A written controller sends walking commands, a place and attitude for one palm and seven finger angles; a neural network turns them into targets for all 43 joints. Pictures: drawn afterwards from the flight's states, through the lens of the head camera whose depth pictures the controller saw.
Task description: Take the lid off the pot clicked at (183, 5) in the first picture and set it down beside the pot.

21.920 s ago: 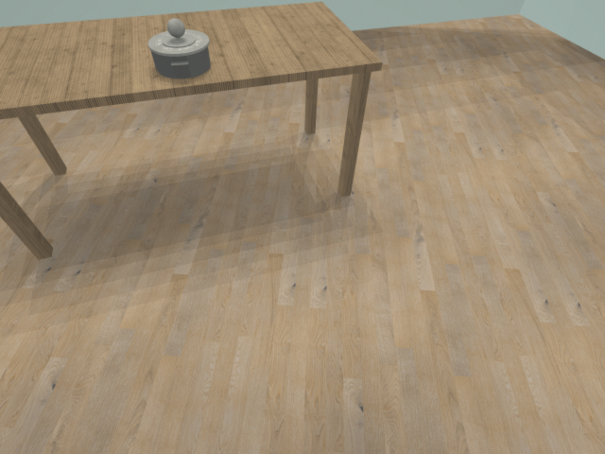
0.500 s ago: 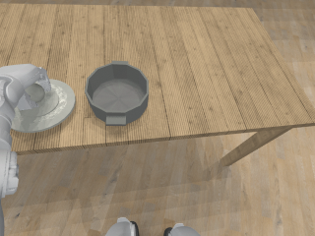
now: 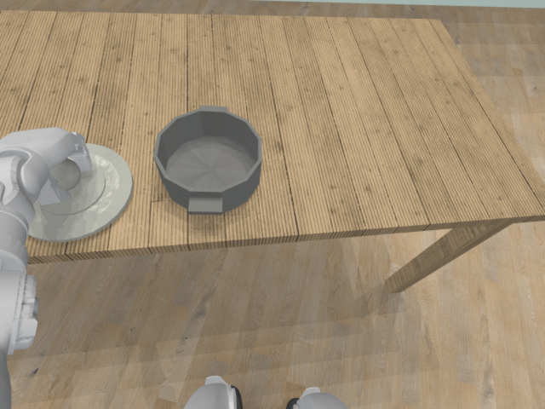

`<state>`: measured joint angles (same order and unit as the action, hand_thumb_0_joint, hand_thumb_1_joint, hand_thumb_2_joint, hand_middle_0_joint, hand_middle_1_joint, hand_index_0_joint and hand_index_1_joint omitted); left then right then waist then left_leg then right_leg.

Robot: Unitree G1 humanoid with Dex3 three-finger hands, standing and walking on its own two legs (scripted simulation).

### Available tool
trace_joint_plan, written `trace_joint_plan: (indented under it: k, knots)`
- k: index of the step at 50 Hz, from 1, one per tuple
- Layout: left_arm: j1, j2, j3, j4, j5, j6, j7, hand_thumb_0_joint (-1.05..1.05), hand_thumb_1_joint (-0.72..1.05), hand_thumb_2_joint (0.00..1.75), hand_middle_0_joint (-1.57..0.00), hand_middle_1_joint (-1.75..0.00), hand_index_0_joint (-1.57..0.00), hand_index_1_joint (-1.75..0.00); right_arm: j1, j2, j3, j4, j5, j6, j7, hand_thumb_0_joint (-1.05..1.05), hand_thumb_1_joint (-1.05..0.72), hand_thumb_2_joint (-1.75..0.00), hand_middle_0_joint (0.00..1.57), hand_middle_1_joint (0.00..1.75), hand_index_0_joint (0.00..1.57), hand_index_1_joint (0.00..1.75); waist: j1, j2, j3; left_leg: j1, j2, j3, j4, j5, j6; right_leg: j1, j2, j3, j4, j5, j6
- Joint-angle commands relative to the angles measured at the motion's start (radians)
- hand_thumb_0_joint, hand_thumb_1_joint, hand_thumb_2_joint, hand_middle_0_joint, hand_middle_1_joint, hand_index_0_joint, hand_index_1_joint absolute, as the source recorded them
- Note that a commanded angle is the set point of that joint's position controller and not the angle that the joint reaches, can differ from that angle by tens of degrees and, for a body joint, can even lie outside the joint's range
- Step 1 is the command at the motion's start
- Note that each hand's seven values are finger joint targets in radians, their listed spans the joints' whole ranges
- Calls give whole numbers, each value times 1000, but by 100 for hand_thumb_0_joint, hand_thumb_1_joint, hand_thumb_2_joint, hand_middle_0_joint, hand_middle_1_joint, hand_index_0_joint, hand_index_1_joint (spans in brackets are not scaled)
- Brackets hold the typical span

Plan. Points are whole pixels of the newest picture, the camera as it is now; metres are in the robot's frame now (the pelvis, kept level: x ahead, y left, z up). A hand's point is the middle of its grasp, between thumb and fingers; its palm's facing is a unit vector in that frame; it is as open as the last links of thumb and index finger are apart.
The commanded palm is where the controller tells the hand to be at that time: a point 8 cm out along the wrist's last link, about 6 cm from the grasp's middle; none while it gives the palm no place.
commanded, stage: open the fingers wide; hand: left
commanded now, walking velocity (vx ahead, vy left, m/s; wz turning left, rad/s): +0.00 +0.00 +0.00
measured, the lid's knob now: (61, 174) +0.48 +0.31 -0.01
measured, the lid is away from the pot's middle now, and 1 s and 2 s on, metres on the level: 0.24 0.23 0.23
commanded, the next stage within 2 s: raise the empty hand in 0.80 s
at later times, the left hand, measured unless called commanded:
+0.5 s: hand (52, 175) +0.46 +0.31 +0.02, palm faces -0.46 -0.10 -0.88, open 9.7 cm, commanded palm +0.50 +0.29 +0.07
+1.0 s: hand (45, 173) +0.46 +0.32 +0.02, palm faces -0.46 -0.11 -0.88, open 11.0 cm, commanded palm +0.50 +0.30 +0.08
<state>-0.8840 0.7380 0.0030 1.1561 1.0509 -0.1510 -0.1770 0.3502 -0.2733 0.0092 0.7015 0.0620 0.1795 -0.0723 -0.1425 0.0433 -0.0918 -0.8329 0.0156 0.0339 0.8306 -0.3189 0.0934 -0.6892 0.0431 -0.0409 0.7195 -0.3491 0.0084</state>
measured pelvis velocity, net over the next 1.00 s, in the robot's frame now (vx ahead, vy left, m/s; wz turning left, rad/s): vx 0.01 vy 0.01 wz -0.01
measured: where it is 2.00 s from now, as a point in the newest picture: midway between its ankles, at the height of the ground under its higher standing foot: outside the picture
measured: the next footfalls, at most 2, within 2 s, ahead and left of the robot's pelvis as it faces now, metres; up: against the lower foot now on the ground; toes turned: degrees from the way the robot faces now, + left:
none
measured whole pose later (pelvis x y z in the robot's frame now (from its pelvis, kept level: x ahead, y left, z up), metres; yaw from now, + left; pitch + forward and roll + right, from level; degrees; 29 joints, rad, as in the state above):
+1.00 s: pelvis +0.01 +0.01 +0.00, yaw -1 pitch +19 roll -6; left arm -0.90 0.76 0.01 1.12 1.04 -0.16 -0.22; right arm 0.36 -0.28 0.00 0.70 0.06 0.19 -0.07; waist -0.13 0.05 -0.10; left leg -0.85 0.01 0.04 0.85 -0.34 0.10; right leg -0.70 0.04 -0.03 0.72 -0.36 0.01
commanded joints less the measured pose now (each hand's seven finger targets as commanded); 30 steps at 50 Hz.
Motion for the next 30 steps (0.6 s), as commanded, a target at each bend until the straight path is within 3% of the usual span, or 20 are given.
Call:
trace_joint_plan:
  k: [1,4,6,7,9,11,14,16,18,20,22,24,25,28,29,30]
  knots:
    - [-504,307,55,-263,-25,-2,48,0,41,78,-58,-100,-58,-100,149,-208,-73,-27,-10,-14,-22,0,-90,-90,20,30,20,30,-6,199,-475,681,24,-127,-77,352,-25,-153,45,-39,-93,117,-66]
    - [-490,308,59,-247,-36,-3,41,0,37,75,-55,-99,-55,-99,146,-206,-70,-33,-7,-18,-26,0,-90,-90,20,30,20,30,-9,162,-485,663,20,-123,-74,360,-21,-133,43,-35,-91,135,-64]
    - [-511,283,31,-217,-40,5,40,0,34,73,-53,-99,-52,-98,145,-212,-67,-23,-5,-20,-25,0,-90,-90,20,30,20,30,-21,146,-427,624,21,-122,-80,295,-19,-154,43,-41,-90,102,-60]
    - [-504,300,40,-207,-39,5,42,0,32,72,-51,-98,-51,-98,142,-213,-66,-26,-2,-21,-27,0,-90,-90,20,30,20,30,-20,129,-409,598,17,-115,-83,253,-13,-148,44,-36,-96,86,-59]
    - [-521,330,58,-239,-35,-2,42,0,29,69,-49,-98,-49,-98,137,-214,-60,-31,-1,-29,-31,0,-90,-90,20,30,20,30,-9,155,-429,606,20,-115,-82,273,-13,-135,39,-34,-89,101,-64]
    - [-497,327,52,-207,-28,-3,41,0,26,67,-47,-98,-47,-97,143,-213,-59,-31,0,-29,-36,0,-90,-90,20,30,20,30,-12,144,-426,597,15,-113,-72,282,-15,-139,42,-36,-83,108,-63]
    - [-495,265,10,-197,-28,1,29,0,22,64,-43,-97,-43,-97,145,-209,-62,-31,-1,-31,-30,0,-90,-90,20,30,20,30,-14,174,-415,616,19,-121,-71,305,-22,-181,43,-42,-78,98,-67]
    - [-498,273,13,-180,-34,11,24,0,18,62,-41,-96,-41,-96,149,-215,-61,-26,-3,-27,-25,0,-90,-90,20,30,20,30,-18,150,-404,591,19,-116,-64,284,-19,-174,45,-42,-76,95,-63]
    - [-478,319,42,-154,-35,15,22,0,15,61,-39,-95,-39,-95,150,-215,-56,-35,-1,-27,-25,0,-90,-90,20,30,20,30,-12,124,-407,545,11,-102,-55,267,-13,-136,45,-36,-76,104,-61]
    - [-496,317,41,-176,-31,10,13,0,12,59,-37,-94,-37,-94,159,-216,-59,-38,-3,-25,-30,0,-90,-90,20,30,20,30,-15,120,-451,567,10,-107,-52,312,-13,-131,47,-36,-66,130,-60]
    - [-525,294,24,-206,-26,10,8,0,8,58,-35,-93,-35,-93,160,-214,-65,-31,-4,-23,-26,0,-90,-90,20,30,20,30,-16,164,-461,601,15,-112,-51,322,-18,-157,47,-40,-70,119,-62]
    - [-493,309,48,-209,-24,-1,4,0,5,56,-33,-93,-33,-93,162,-210,-65,-36,-5,-22,-28,0,-90,-90,20,30,20,30,-6,180,-477,641,20,-123,-48,393,-23,-171,50,-40,-67,134,-65]
    - [-481,288,32,-169,-28,4,-1,0,4,55,-32,-92,-32,-92,165,-210,-63,-29,-7,-20,-25,0,-90,-90,20,30,20,30,-14,157,-456,618,19,-118,-38,377,-22,-174,51,-44,-63,130,-63]
    - [-465,334,57,-134,-30,10,1,0,3,55,-32,-92,-32,-92,165,-217,-58,-35,-1,-14,-26,0,-90,-90,20,30,20,30,-14,93,-414,534,12,-108,-47,303,-14,-149,52,-40,-66,117,-59]
    - [-478,314,43,-147,-28,6,-2,0,3,56,-32,-92,-32,-92,160,-213,-57,-38,-1,-14,-28,0,-90,-90,20,30,20,30,-13,120,-423,548,12,-105,-48,332,-14,-157,50,-37,-64,130,-61]
    - [-487,330,53,-155,-24,7,0,0,3,56,-32,-92,-32,-92,167,-215,-60,-32,-5,-14,-25,0,-90,-90,20,30,20,30,-9,147,-428,564,16,-106,-45,334,-17,-160,50,-40,-63,124,-62]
